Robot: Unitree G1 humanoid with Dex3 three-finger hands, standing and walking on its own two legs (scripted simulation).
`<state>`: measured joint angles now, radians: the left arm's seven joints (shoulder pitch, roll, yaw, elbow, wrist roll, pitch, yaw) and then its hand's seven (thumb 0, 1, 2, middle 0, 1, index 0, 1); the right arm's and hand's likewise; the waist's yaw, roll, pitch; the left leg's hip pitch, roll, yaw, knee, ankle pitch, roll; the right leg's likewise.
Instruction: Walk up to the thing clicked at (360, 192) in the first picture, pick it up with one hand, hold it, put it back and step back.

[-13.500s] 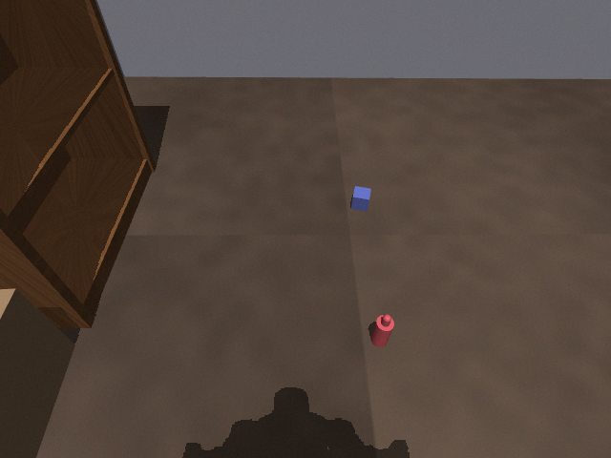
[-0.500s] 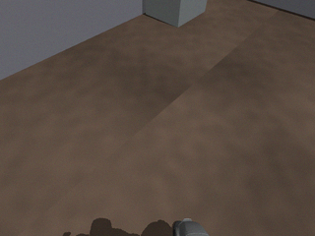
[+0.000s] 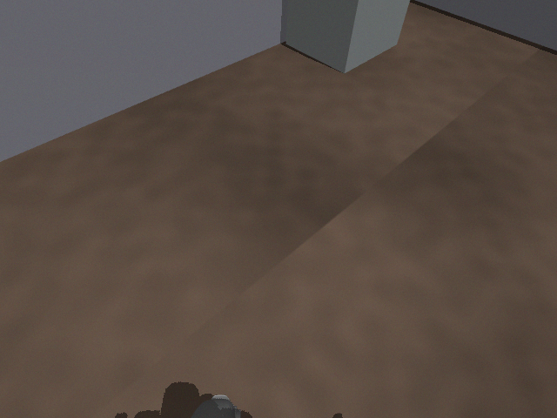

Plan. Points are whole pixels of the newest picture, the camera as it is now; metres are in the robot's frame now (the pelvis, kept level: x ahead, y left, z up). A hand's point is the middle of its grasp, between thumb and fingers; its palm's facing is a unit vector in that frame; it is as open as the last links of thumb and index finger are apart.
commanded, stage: walk up
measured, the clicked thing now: out of the picture +0.09 +0.96 -0.73
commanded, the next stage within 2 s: stand in 1.78 s
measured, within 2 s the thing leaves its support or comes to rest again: neither
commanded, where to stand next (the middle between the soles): +0.39 -0.02 m, yaw +1 degrees
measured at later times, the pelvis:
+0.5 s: pelvis +0.19 -0.01 -0.01, yaw -1 degrees
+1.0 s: pelvis +0.30 -0.02 -0.01, yaw +2 degrees
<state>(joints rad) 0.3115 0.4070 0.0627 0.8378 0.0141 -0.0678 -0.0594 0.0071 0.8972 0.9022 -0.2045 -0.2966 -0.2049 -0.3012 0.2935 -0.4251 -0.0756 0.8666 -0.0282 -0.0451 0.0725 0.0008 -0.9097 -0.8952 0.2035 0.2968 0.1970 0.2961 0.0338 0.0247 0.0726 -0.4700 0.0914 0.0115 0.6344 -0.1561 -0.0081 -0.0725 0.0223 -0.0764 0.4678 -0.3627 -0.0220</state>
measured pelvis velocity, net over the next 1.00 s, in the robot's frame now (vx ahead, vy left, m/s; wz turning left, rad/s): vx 0.30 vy -0.02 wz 0.04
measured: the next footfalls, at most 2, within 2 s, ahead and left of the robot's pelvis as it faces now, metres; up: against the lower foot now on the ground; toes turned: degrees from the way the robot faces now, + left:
left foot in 0.04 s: +0.18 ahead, +0.13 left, +0.00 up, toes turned +4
right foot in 0.52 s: +0.34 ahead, -0.15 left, +0.00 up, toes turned -1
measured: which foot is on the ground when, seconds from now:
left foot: up 0.00-0.02, down 0.04-0.54, up 0.56-0.94, down 0.96-1.00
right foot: down 0.00-0.08, up 0.10-0.50, down 0.52-1.00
